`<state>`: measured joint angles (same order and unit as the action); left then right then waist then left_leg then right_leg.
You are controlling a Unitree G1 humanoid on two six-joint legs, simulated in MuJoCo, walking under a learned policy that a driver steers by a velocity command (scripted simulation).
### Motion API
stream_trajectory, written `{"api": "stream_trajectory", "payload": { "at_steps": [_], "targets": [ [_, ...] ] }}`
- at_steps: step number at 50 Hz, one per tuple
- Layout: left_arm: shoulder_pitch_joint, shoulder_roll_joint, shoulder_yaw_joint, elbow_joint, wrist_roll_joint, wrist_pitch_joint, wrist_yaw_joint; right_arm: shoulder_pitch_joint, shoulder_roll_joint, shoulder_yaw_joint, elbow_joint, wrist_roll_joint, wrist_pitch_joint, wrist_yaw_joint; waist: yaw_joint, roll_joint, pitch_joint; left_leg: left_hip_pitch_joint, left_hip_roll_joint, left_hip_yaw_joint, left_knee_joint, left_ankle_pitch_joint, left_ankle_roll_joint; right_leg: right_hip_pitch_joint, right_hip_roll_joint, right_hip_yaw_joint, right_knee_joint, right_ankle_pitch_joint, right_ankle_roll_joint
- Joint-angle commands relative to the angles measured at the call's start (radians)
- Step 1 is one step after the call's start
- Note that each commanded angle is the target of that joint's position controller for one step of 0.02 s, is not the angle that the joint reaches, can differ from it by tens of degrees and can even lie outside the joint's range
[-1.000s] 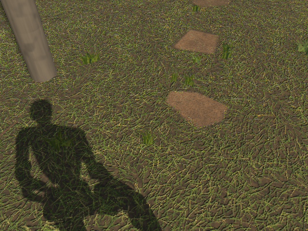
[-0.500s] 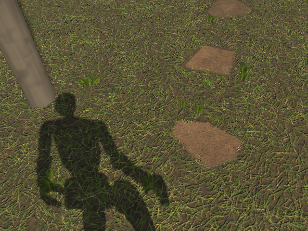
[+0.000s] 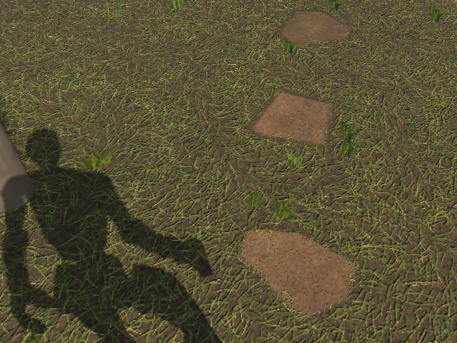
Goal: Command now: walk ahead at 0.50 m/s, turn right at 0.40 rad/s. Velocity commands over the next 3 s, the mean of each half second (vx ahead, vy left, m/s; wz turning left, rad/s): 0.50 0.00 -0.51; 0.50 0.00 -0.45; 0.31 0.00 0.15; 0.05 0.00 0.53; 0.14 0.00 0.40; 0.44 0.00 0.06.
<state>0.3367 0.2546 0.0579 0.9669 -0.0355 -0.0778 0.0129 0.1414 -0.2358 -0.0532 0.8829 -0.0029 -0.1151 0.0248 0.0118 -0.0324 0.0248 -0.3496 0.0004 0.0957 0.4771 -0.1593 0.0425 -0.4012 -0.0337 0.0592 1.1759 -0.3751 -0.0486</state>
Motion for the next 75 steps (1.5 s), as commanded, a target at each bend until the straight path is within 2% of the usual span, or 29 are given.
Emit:
{"api": "stream_trajectory", "payload": {
  "at_steps": [1, 7, 16, 19, 21, 22, 23, 24, 25, 28, 33, 37, 42, 45, 47, 48, 49, 50, 51, 53, 57, 62, 66, 69, 70, 71, 72, 73, 75],
  "targets": [
    [0.033, 0.048, 0.028, -0.058, -0.002, 0.011, 0.003, 0.043, -0.071, -0.018, -0.010, -0.012, -0.014, -0.003, -0.007, 0.137, -0.061, 0.199, 0.267, -0.250, -0.306, 0.066, 0.123, -0.184, -0.112, 0.055, 0.022, 0.114, -0.009],
    [-0.087, 0.038, 0.037, -0.125, 0.010, 0.039, -0.003, 0.090, -0.125, -0.037, 0.028, -0.017, -0.011, -0.033, -0.007, 0.085, 0.015, 0.216, 0.266, -0.064, -0.356, 0.209, 0.136, -0.331, -0.111, 0.068, -0.147, 0.315, 0.014],
    [-0.352, 0.014, 0.014, -0.255, 0.013, 0.032, -0.062, 0.194, -0.178, -0.054, 0.055, 0.009, 0.033, -0.050, -0.087, 0.069, 0.088, 0.434, 0.307, 0.094, -0.292, 0.323, 0.104, -0.364, -0.077, -0.092, -0.484, 0.340, -0.019],
    [-0.305, 0.055, 0.034, -0.279, 0.011, 0.038, -0.074, 0.155, -0.219, -0.065, 0.039, 0.021, 0.050, -0.054, -0.027, 0.120, 0.022, 0.466, 0.310, 0.140, -0.130, 0.739, 0.073, -0.197, 0.004, -0.177, -0.507, 0.199, -0.068],
    [-0.073, 0.135, 0.079, -0.232, 0.006, 0.040, -0.068, 0.111, -0.237, -0.068, 0.025, 0.031, 0.063, -0.057, 0.113, 0.123, -0.105, 0.392, 0.268, 0.173, 0.200, 0.888, 0.034, 0.131, 0.094, -0.209, -0.594, 0.220, -0.129],
    [0.091, 0.225, 0.118, -0.190, 0.008, 0.047, -0.045, 0.113, -0.217, -0.060, 0.007, 0.018, 0.057, -0.057, 0.178, 0.032, -0.192, 0.155, 0.221, 0.171, 0.504, 0.605, -0.017, 0.437, 0.025, -0.043, -0.645, 0.229, -0.181],
    [0.064, 0.332, 0.129, -0.192, 0.004, 0.039, -0.037, 0.204, -0.043, -0.010, -0.047, -0.019, 0.027, -0.039, 0.040, -0.233, -0.253, -0.307, 0.016, 0.076, 0.855, -0.375, -0.072, 0.752, -0.233, 0.511, -0.721, 0.135, -0.355],
    [0.111, 0.264, 0.105, -0.219, 0.022, 0.023, -0.042, 0.112, -0.108, -0.015, -0.074, 0.025, -0.024, -0.023, 0.101, -0.134, -0.386, -0.426, -0.023, -0.165, 0.972, -0.434, -0.054, 0.816, -0.313, 0.782, -0.888, 0.036, -0.406],
    [0.076, 0.198, 0.087, -0.212, 0.030, 0.010, -0.046, 0.008, -0.152, -0.027, -0.103, 0.061, -0.046, -0.016, 0.113, -0.076, -0.249, -0.515, 0.029, -0.181, 0.950, -0.336, -0.023, 0.742, -0.284, 0.636, -0.902, 0.122, -0.342],
    [-0.118, 0.101, 0.052, -0.262, 0.027, 0.000, -0.041, 0.038, -0.164, -0.042, -0.079, 0.014, -0.034, -0.029, -0.015, 0.022, -0.107, -0.316, 0.132, -0.188, 0.718, -0.162, -0.021, 0.346, -0.170, 0.334, -0.920, 0.376, -0.256],
    [-0.062, 0.163, 0.063, -0.257, 0.021, -0.007, -0.010, -0.054, -0.115, -0.036, -0.128, -0.013, 0.010, -0.037, -0.018, 0.014, -0.044, -0.291, 0.103, -0.149, 0.447, 0.008, -0.092, 0.194, -0.109, 0.221, -0.967, 0.498, -0.244],
    [-0.007, 0.156, 0.061, -0.244, 0.016, 0.003, 0.001, -0.184, -0.087, -0.021, -0.166, -0.003, 0.003, -0.024, 0.036, -0.045, -0.021, -0.231, 0.044, -0.137, 0.152, 0.244, -0.090, 0.172, -0.054, 0.174, -0.950, 0.378, -0.180],
    [0.071, 0.139, 0.053, -0.199, 0.016, 0.005, 0.002, -0.266, -0.111, -0.018, -0.204, 0.006, -0.017, 0.003, 0.080, -0.063, -0.002, -0.230, 0.032, -0.140, 0.030, 0.250, -0.048, 0.307, -0.122, 0.241, -0.878, 0.355, -0.166],
    [0.068, 0.157, 0.057, -0.192, 0.021, 0.018, 0.009, -0.221, -0.141, -0.026, -0.204, 0.007, -0.030, 0.010, 0.048, -0.095, -0.007, -0.183, 0.015, -0.119, -0.008, 0.116, -0.004, 0.396, -0.159, 0.282, -0.806, 0.503, -0.149],
    [0.021, 0.135, 0.045, -0.211, 0.026, 0.022, 0.006, -0.009, -0.195, -0.052, -0.150, -0.007, -0.038, 0.003, -0.060, -0.083, -0.143, 0.135, 0.024, -0.119, -0.022, 0.160, 0.064, 0.348, -0.078, 0.221, -0.576, 0.740, -0.105],
    [0.034, 0.098, 0.027, -0.231, 0.045, 0.018, 0.004, 0.167, -0.253, -0.066, -0.130, -0.017, -0.036, -0.001, -0.118, 0.030, -0.296, 0.438, 0.192, -0.308, 0.023, 0.194, 0.142, 0.161, -0.002, 0.159, -0.289, 0.515, -0.066],
    [0.186, 0.030, 0.009, -0.220, 0.012, 0.005, 0.000, 0.265, -0.292, -0.082, -0.079, -0.011, -0.023, 0.009, -0.068, 0.359, -0.397, 0.737, 0.385, -0.758, -0.092, -0.037, 0.293, -0.205, 0.144, 0.090, 0.032, -0.131, 0.007],
    [0.143, 0.115, 0.019, -0.208, 0.000, -0.003, -0.001, 0.260, -0.201, -0.058, -0.080, 0.020, -0.019, 0.013, -0.098, 0.257, -0.317, 0.708, 0.380, -0.845, -0.166, -0.262, 0.264, -0.340, 0.095, 0.157, 0.140, -0.192, 0.002],
    [0.020, 0.157, 0.029, -0.235, -0.003, -0.007, -0.003, 0.186, -0.155, -0.044, -0.094, 0.023, -0.012, 0.008, -0.106, 0.156, -0.168, 0.571, 0.347, -0.700, -0.187, -0.267, 0.219, -0.390, 0.052, 0.132, 0.151, -0.101, -0.001],
    [-0.078, 0.137, 0.029, -0.263, 0.025, -0.012, -0.004, 0.085, -0.128, -0.028, -0.112, 0.001, -0.001, 0.006, -0.055, 0.057, -0.044, 0.328, 0.275, -0.518, -0.237, -0.067, 0.195, -0.333, -0.031, 0.063, 0.047, 0.030, 0.004],
    [-0.062, 0.078, 0.022, -0.268, 0.032, 0.000, -0.002, 0.093, -0.134, -0.022, -0.091, 0.003, -0.008, 0.004, -0.009, 0.118, -0.035, 0.204, 0.215, -0.361, -0.293, 0.242, 0.203, -0.241, -0.074, 0.013, -0.117, 0.076, 0.031],
    [-0.189, 0.037, 0.002, -0.303, 0.043, -0.006, -0.001, 0.140, -0.190, -0.036, -0.063, 0.017, 0.025, -0.022, -0.031, 0.117, -0.068, 0.161, 0.138, -0.194, -0.225, 0.644, 0.154, -0.108, -0.003, -0.041, -0.462, 0.323, 0.078],
    [-0.288, 0.069, 0.011, -0.332, 0.036, -0.002, -0.006, 0.192, -0.203, -0.042, -0.049, 0.031, 0.059, -0.036, -0.054, 0.142, -0.070, 0.203, 0.149, -0.258, -0.141, 0.514, 0.129, -0.064, 0.048, -0.015, -0.615, 0.376, 0.075],
    [-0.207, 0.118, 0.032, -0.311, 0.046, -0.014, -0.008, 0.136, -0.198, -0.044, -0.078, 0.037, 0.074, -0.049, 0.010, 0.145, -0.098, 0.195, 0.134, -0.328, -0.014, 0.369, 0.080, 0.089, 0.044, -0.001, -0.765, 0.444, 0.035],
    [-0.152, 0.160, 0.044, -0.303, 0.060, -0.019, 0.000, 0.140, -0.163, -0.036, -0.094, 0.029, 0.072, -0.049, 0.024, 0.101, -0.152, 0.134, 0.074, -0.306, 0.101, 0.280, 0.039, 0.238, -0.029, 0.036, -0.789, 0.610, -0.004],
    [-0.066, 0.231, 0.058, -0.308, 0.080, -0.013, 0.014, 0.159, -0.094, -0.014, -0.128, 0.000, 0.065, -0.045, 0.036, -0.083, -0.270, -0.064, -0.020, -0.234, 0.373, -0.118, -0.014, 0.503, -0.259, 0.209, -0.703, 1.041, -0.093],
    [-0.062, 0.222, 0.053, -0.315, 0.076, 0.008, 0.010, 0.332, -0.070, 0.000, -0.118, 0.013, 0.063, -0.041, -0.014, -0.282, -0.416, -0.237, -0.076, -0.193, 0.600, -0.618, -0.049, 0.657, -0.468, 0.423, -0.681, 1.128, -0.257],
    [-0.085, 0.161, 0.043, -0.325, 0.056, 0.024, 0.006, 0.329, -0.167, -0.024, -0.095, 0.027, 0.079, -0.041, 0.000, -0.172, -0.395, -0.274, -0.016, -0.212, 0.712, -0.553, -0.071, 0.566, -0.423, 0.428, -0.740, 0.857, -0.256],
    [-0.190, 0.106, 0.022, -0.329, 0.046, 0.040, 0.011, 0.215, -0.186, -0.043, -0.113, 0.030, 0.124, -0.057, -0.013, -0.080, -0.212, -0.327, 0.037, -0.170, 0.756, -0.414, -0.106, 0.366, -0.305, 0.257, -0.817, 0.505, -0.190]
  ]
}}
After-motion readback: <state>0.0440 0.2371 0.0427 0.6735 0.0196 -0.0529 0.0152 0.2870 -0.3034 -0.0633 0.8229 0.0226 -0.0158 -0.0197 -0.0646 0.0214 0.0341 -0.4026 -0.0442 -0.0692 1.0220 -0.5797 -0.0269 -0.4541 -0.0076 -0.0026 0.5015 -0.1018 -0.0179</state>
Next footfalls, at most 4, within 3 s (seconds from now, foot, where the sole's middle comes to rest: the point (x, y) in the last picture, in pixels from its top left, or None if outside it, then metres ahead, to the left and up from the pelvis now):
0.44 right None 0.36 -0.18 -0.77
0.94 left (270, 267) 0.71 -0.12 -0.77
1.40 right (360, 245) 0.80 -0.42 -0.77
1.82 left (279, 240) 0.81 -0.15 -0.77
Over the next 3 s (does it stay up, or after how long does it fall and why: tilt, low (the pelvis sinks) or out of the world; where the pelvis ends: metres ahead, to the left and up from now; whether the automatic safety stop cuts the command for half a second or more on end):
stays up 0.99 -0.16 0.01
